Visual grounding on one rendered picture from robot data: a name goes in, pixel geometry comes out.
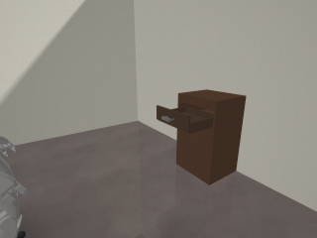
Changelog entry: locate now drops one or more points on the robot right hand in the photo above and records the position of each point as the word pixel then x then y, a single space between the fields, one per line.
pixel 7 183

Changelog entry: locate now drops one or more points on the drawer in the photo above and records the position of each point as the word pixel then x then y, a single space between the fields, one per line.
pixel 186 119

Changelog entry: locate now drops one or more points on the right robot thigh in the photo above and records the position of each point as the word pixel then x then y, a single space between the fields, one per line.
pixel 10 210

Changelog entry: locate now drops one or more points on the robot left hand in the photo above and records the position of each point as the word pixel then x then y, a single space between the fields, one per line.
pixel 3 150

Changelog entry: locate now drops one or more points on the cabinet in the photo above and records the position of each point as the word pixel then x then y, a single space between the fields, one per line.
pixel 211 154

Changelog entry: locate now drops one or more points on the right robot shin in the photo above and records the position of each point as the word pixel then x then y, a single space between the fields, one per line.
pixel 9 227

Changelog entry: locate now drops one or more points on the handle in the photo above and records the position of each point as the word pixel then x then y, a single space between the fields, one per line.
pixel 165 118

